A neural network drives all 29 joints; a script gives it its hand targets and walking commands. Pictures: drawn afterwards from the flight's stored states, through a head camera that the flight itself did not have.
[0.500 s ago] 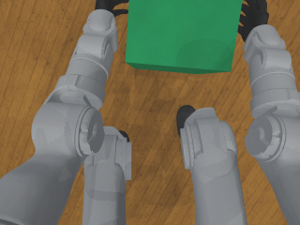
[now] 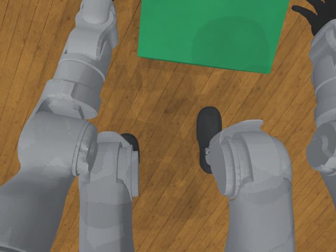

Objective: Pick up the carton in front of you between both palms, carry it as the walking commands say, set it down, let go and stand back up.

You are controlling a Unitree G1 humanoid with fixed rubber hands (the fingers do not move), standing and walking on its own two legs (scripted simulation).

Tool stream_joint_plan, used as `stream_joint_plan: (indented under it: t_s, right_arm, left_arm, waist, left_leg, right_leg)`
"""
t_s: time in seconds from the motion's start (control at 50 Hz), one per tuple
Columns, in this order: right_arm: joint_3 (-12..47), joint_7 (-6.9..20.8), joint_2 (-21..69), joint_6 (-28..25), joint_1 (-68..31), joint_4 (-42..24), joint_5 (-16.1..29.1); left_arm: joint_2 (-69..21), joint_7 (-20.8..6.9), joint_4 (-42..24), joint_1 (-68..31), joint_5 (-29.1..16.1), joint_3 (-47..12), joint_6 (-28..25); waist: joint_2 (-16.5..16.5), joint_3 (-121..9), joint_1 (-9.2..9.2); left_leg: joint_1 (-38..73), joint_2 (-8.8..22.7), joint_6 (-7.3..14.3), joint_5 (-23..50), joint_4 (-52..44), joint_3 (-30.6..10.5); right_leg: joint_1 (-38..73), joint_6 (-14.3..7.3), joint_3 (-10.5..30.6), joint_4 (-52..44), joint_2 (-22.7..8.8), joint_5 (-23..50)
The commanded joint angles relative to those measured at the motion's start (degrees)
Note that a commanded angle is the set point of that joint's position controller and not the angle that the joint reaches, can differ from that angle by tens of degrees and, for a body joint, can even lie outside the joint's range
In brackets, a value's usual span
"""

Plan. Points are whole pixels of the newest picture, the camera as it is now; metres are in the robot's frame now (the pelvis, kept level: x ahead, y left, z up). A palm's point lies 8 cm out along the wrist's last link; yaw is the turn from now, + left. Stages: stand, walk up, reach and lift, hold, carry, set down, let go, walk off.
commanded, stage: set down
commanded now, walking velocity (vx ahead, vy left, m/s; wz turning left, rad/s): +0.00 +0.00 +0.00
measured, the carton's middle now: (201, 12) +0.51 -0.12 -0.26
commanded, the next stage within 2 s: let go in 1.04 s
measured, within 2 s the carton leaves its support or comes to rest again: neither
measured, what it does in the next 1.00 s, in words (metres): rises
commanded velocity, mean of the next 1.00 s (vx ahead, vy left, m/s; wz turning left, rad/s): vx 0.00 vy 0.00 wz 0.00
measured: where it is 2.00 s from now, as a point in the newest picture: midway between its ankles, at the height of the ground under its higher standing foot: (168, 163)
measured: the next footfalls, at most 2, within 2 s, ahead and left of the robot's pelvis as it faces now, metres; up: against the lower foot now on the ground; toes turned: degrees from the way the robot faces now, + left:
none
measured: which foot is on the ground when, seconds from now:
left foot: down 0.00-1.00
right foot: down 0.00-1.00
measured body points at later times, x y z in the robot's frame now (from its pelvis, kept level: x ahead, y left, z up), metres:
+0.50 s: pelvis +0.01 -0.01 +0.08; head +0.33 -0.08 +0.39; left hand +0.58 +0.03 -0.03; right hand +0.48 -0.34 -0.04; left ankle +0.10 +0.12 -0.35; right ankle +0.15 -0.14 -0.35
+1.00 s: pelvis +0.05 -0.01 +0.22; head +0.34 -0.07 +0.55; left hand +0.57 +0.04 +0.11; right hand +0.48 -0.35 +0.11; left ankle +0.10 +0.12 -0.35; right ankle +0.14 -0.14 -0.35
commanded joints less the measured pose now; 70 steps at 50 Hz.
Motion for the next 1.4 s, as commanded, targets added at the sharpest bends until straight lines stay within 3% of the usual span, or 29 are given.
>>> stream_joint_plan:
  t_s: [0.0, 0.14, 0.24, 0.32, 0.38, 0.44, 0.56, 0.7, 0.94, 1.1, 1.24, 1.38]
  right_arm:
    - [0.9, 0.2, -9.0, -0.6, -10.5, -8.7, 2.5]
    - [-0.7, -1.3, -8.6, 4.8, -5.5, -21.8, -0.1]
    - [1.0, -1.7, -3.1, 8.2, -5.0, -22.4, -2.4]
    - [1.6, -1.4, 0.0, 8.2, -4.1, -21.7, -4.1]
    - [0.9, -1.2, 1.0, 8.2, -2.5, -21.3, -5.4]
    - [-0.4, -1.1, 1.1, 8.4, -0.2, -21.7, -6.5]
    - [-2.9, -0.5, -0.4, 9.0, 4.1, -26.7, -6.9]
    - [-3.1, 1.3, -0.5, 10.7, 7.6, -31.3, -5.6]
    - [-4.0, 3.1, 2.2, 9.3, 13.2, -30.5, -8.5]
    - [-4.1, 4.3, 4.0, 8.0, 18.4, -29.0, -11.9]
    - [-0.2, 6.0, 4.2, 7.8, 36.0, -36.2, -15.0]
    - [5.4, 6.3, 6.9, 5.6, 49.1, -41.9, -12.2]
  left_arm:
    - [2.0, 0.6, -12.3, -15.0, 0.0, -0.1, -0.8]
    - [2.1, 2.4, -21.7, -9.4, 1.9, 3.4, 3.2]
    - [2.1, 2.0, -15.3, -6.2, 3.4, 8.4, 5.4]
    - [1.8, 0.8, -10.2, -3.7, 5.4, 11.4, 4.4]
    - [1.6, 0.2, -8.4, -2.4, 6.5, 12.4, 3.9]
    - [1.0, -0.1, -9.3, -1.5, 7.0, 12.3, 3.6]
    - [-0.9, 0.2, -16.9, 0.7, 6.9, 9.9, 4.4]
    - [-1.8, 0.6, -23.7, 4.2, 7.3, 9.3, 6.3]
    - [-4.0, -1.2, -21.7, 12.6, 9.3, 12.1, 4.9]
    - [-6.0, -1.8, -20.2, 18.8, 12.4, 13.6, 3.7]
    - [-9.0, -0.4, -28.8, 37.0, 15.2, 12.4, 3.2]
    - [-7.4, -2.8, -33.8, 50.5, 12.9, 10.2, -0.3]
  waist:
    - [4.6, -77.0, -6.57]
    - [0.8, -88.2, -5.8]
    - [-3.8, -76.9, -3.29]
    - [-5.6, -73.8, -1.44]
    - [-5.7, -74.3, -1.03]
    - [-4.7, -76.9, -1.73]
    - [-1.1, -85.1, -3.77]
    - [1.2, -88.5, -2.95]
    - [-1.7, -82.9, -1.58]
    - [-1.2, -80.7, -0.41]
    - [-3.5, -80.4, 0.17]
    - [-5.7, -66.5, 1.48]
  left_leg:
    - [27.3, 2.6, -0.4, 15.9, -10.4, 7.0]
    - [27.8, 0.5, 0.1, 7.5, -15.3, 11.0]
    - [19.6, 0.0, 1.7, 0.5, -20.2, 11.4]
    - [16.4, 0.2, 2.2, 0.9, -23.2, 10.8]
    - [16.8, 0.1, 2.1, 1.5, -25.7, 10.5]
    - [19.1, -0.1, 1.9, 2.4, -28.4, 10.2]
    - [28.1, -0.4, 1.1, 6.8, -33.7, 9.7]
    - [37.6, -0.2, 0.8, 11.9, -40.7, 9.4]
    - [44.5, 0.7, 0.6, 17.7, -55.4, 7.3]
    - [52.3, 1.5, 0.2, 20.8, -64.3, 6.3]
    - [60.5, 1.6, 0.4, 23.4, -72.9, 6.4]
    - [64.4, 2.9, 1.7, 19.6, -80.4, 5.7]
  right_leg:
    - [46.0, 0.1, -4.4, -5.9, 1.1, 25.4]
    - [61.3, 0.8, -6.9, -11.0, 3.1, 21.4]
    - [57.7, 1.3, -6.8, -16.4, 3.6, 12.1]
    - [56.1, 1.7, -6.3, -19.1, 3.9, 11.6]
    - [56.3, 1.8, -6.4, -21.4, 4.3, 11.7]
    - [57.7, 1.7, -6.7, -23.8, 4.7, 12.7]
    - [62.7, 1.3, -7.8, -28.2, 5.3, 18.4]
    - [67.9, 1.2, -8.3, -34.5, 6.0, 23.3]
    - [78.8, 1.1, -7.0, -47.5, 6.0, 29.4]
    - [85.5, 0.3, -6.1, -56.0, 5.6, 30.3]
    - [103.1, -0.5, -4.5, -63.5, 5.5, 34.7]
    - [114.5, -0.8, -1.2, -71.4, 4.1, 34.0]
